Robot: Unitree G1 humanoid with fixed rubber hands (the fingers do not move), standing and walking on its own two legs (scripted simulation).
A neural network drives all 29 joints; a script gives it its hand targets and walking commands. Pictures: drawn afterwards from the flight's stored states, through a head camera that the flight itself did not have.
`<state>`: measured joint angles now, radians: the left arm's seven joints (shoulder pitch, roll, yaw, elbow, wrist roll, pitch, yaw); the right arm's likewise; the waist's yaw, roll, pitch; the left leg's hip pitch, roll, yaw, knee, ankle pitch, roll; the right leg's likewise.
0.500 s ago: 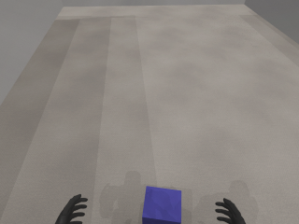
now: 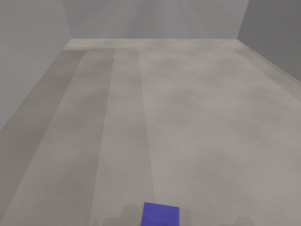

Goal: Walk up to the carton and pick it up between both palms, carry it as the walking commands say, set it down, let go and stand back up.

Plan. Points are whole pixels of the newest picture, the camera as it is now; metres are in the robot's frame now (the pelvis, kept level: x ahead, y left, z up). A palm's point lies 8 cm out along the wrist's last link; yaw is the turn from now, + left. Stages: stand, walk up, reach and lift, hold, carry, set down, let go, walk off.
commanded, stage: stand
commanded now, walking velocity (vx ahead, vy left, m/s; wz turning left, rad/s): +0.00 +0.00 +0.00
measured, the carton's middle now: out of the picture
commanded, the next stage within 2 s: none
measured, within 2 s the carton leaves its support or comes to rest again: neither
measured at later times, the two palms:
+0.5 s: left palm out of the picture -0.01 +0.28 -0.12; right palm out of the picture +0.00 -0.29 -0.12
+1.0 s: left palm out of the picture +0.00 +0.28 -0.12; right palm out of the picture +0.00 -0.28 -0.12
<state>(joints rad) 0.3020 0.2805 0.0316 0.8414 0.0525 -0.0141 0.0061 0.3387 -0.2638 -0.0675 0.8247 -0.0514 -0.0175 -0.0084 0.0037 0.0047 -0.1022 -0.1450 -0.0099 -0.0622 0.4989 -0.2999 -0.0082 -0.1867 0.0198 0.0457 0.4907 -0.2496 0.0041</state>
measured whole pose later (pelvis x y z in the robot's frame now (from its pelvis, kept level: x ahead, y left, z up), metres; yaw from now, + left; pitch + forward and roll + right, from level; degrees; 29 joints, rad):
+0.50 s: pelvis -0.04 +0.00 +0.00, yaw +0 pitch -5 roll +0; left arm 0.32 0.30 0.02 0.98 0.04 -0.02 0.00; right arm 0.34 -0.30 -0.04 0.95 -0.04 -0.03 0.00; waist 0.02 0.00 -0.05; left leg -0.18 -0.01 -0.06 0.50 -0.24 -0.02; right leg -0.22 0.02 0.05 0.49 -0.19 0.00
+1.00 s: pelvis -0.04 +0.00 +0.00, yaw +0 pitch -4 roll +0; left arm 0.25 0.31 0.02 1.04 0.03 -0.02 0.00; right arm 0.29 -0.30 -0.04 1.01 -0.02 -0.03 0.00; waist 0.01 0.00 -0.01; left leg -0.18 -0.02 -0.06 0.48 -0.23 -0.01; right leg -0.22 0.01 0.05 0.47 -0.18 0.01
